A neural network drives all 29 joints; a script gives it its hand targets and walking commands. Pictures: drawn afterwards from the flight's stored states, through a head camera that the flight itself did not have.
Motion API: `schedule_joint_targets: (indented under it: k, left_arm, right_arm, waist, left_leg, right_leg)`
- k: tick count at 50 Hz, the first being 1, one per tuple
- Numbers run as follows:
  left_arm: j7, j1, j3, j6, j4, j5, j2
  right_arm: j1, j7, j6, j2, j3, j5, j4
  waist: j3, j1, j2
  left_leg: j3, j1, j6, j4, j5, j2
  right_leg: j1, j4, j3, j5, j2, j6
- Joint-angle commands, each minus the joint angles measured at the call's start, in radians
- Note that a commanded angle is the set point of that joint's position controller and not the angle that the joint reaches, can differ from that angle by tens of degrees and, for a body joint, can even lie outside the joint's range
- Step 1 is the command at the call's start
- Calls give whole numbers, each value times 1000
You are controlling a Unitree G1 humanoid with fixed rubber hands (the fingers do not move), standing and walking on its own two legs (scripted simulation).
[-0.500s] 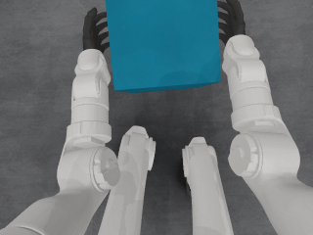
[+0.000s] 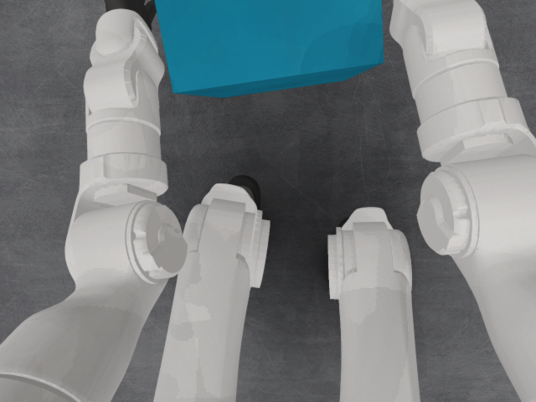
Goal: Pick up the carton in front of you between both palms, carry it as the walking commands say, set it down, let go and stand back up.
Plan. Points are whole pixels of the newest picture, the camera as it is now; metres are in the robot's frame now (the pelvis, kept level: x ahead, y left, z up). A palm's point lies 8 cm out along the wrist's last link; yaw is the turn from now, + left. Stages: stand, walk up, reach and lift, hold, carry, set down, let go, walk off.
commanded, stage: set down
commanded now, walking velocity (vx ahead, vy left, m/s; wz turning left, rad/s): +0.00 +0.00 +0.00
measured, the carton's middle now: (270, 3) +0.53 +0.10 -0.25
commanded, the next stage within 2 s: none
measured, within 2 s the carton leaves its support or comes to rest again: rests again in 0.62 s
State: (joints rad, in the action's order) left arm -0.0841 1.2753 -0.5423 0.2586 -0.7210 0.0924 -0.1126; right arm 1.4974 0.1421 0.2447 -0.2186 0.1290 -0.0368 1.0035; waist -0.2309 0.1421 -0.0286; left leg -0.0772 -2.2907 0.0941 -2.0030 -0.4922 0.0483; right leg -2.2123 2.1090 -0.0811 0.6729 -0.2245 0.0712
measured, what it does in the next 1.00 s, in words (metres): stands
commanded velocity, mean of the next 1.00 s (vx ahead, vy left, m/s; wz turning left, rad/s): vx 0.00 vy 0.00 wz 0.00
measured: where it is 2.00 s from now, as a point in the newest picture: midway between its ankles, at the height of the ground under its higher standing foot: (294, 260)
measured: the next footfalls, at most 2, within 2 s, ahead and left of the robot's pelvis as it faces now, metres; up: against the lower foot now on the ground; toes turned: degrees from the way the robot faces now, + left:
none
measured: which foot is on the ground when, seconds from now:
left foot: down 0.00-1.00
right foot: down 0.00-1.00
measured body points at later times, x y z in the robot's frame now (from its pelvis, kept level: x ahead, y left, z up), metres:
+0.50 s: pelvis +0.00 +0.00 -0.02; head +0.37 +0.01 +0.23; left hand +0.50 +0.25 -0.19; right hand +0.57 -0.05 -0.20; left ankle +0.12 +0.14 -0.37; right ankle +0.07 -0.11 -0.37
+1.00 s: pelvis -0.01 +0.00 -0.03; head +0.37 +0.00 +0.22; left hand +0.50 +0.26 -0.20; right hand +0.58 -0.04 -0.21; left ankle +0.12 +0.14 -0.37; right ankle +0.08 -0.11 -0.37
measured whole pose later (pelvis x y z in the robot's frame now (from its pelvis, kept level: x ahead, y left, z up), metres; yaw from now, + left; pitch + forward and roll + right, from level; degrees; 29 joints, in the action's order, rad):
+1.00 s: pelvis -0.01 +0.00 -0.03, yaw +1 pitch +39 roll +3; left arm 0.03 1.38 -0.60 0.19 -0.97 0.14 -0.21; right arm 1.55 0.02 0.17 -0.22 0.20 -0.16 1.11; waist -0.35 0.14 0.00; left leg -0.04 -2.27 0.08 -2.10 -0.51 0.02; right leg -2.21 2.22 -0.05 0.68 -0.15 0.03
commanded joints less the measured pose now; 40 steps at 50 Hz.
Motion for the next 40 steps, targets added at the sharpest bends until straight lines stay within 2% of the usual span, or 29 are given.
schedule_joint_targets:
  k: [1, 5, 13, 25, 40]
  left_arm:
    - [280, 666, 456, -33, 61, -133, 754]
    - [299, 617, 422, -28, -1, -107, 751]
    - [300, 638, 390, -47, -12, -86, 708]
    - [291, 602, 311, -68, -102, -61, 664]
    - [291, 557, 219, -72, -190, -25, 553]
  right_arm:
    - [519, -214, -55, 957, -325, 104, -147]
    - [470, -218, -61, 952, -304, 84, -103]
    - [468, -220, -78, 888, -255, 76, -57]
    - [487, -238, -100, 768, -218, 60, -11]
    - [357, -251, -78, 632, -103, -58, 92]
  waist:
    - [1328, 110, -205]
    - [1204, 102, -192]
    - [1079, 93, -154]
    - [900, 74, -155]
    - [709, 10, -121]
  left_leg:
    - [198, 741, -41, 33, 518, 42]
    - [197, 668, -44, 18, 486, 37]
    - [185, 615, -47, 8, 442, 29]
    - [155, 564, -63, -10, 382, 29]
    - [134, 459, -65, -23, 284, 34]
  right_leg:
    - [542, -181, 129, -518, 44, -23]
    - [471, -184, 113, -505, 45, -29]
    - [379, -178, 104, -421, 42, -46]
    - [278, -158, 96, -326, 55, -62]
    - [237, -144, 72, -273, 74, -80]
